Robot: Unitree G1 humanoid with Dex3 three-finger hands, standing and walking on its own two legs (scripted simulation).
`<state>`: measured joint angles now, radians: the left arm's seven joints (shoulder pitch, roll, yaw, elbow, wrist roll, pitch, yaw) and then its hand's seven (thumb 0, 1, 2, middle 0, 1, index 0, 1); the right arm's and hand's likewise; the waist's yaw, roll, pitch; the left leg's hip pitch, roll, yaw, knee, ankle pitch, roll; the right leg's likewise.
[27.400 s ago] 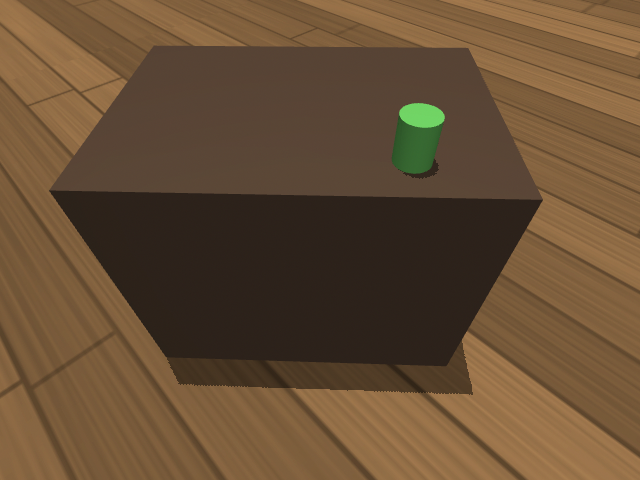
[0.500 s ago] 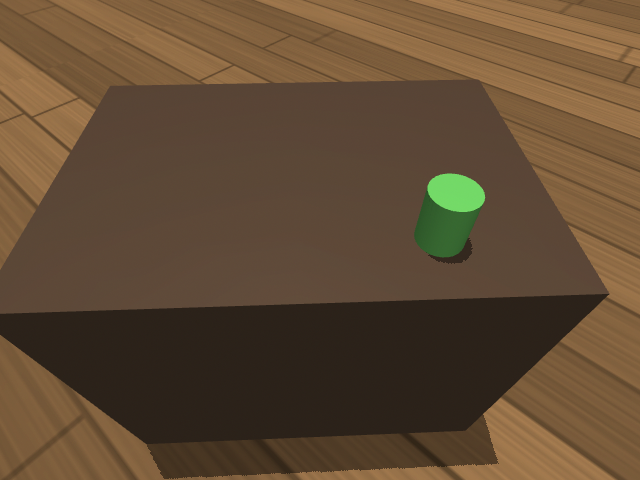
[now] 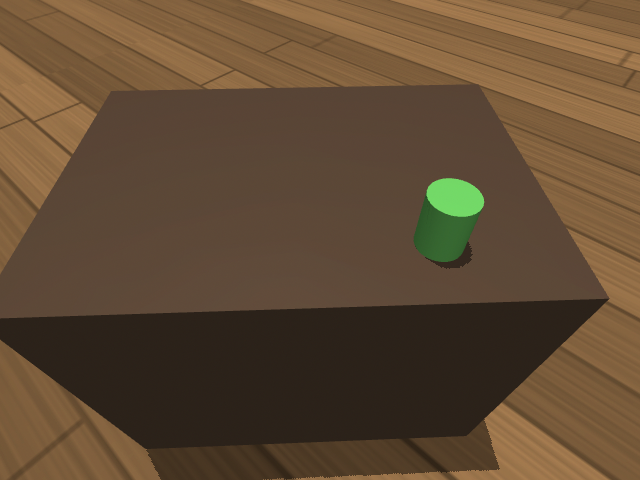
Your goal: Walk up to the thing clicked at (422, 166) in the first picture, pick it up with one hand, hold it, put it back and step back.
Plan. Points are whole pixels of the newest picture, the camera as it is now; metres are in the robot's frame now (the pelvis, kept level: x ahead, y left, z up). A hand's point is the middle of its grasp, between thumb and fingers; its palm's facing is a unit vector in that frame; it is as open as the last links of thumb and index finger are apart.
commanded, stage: stand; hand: right
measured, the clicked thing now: (446, 221) +0.48 -0.19 +0.02
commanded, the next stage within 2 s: step back in 1.94 s
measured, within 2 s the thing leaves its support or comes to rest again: neither
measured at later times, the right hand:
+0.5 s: hand out of the picture +0.08 -0.25 -0.16, palm faces -0.02 +0.94 -0.34, open 7.4 cm
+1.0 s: hand out of the picture +0.08 -0.26 -0.16, palm faces -0.02 +0.94 -0.34, open 7.4 cm
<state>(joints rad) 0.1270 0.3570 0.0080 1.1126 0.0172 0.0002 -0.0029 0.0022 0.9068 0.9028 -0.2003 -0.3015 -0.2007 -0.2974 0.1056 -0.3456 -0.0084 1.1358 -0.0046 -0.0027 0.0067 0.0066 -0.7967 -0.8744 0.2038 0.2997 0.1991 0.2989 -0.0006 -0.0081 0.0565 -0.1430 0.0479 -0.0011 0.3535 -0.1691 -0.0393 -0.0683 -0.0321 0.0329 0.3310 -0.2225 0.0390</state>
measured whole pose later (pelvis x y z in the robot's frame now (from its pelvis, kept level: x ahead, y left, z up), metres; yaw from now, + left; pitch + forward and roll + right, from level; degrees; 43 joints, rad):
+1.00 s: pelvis +0.01 +0.00 +0.00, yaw +0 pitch -2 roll +0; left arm 0.13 0.36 0.01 1.11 0.02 0.00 0.00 0.00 0.91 0.90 -0.20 -0.30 -0.20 -0.30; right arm 0.11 -0.34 -0.01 1.12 0.00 0.00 0.01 0.01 -0.90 -0.89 0.20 0.30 0.20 0.30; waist 0.00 -0.01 0.06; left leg -0.13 0.05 0.00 0.35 -0.18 -0.04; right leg -0.06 -0.03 0.03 0.33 -0.23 0.04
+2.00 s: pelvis +0.00 +0.00 +0.00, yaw +0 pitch -2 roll +0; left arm 0.13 0.37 0.03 1.07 0.00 0.01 0.00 0.00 0.91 0.90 -0.20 -0.30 -0.20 -0.30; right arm 0.10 -0.35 -0.02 1.10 0.00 0.01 0.01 0.01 -0.90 -0.89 0.20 0.30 0.20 0.30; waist 0.00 -0.01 0.08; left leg -0.17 0.05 0.00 0.39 -0.19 -0.04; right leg -0.10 -0.03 0.03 0.39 -0.25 0.04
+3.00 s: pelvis -0.21 +0.00 -0.02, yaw -4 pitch -3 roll +2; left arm 0.18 0.35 0.07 0.84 0.04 0.04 0.00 0.00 0.91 0.90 -0.20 -0.30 -0.20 -0.30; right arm 0.11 -0.36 -0.05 0.87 0.01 0.07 -0.01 0.01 -0.90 -0.89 0.21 0.30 0.20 0.30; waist 0.03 0.02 0.17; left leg -0.41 -0.09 -0.09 1.02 -0.51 0.01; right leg -0.25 0.04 0.05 0.60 -0.28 -0.06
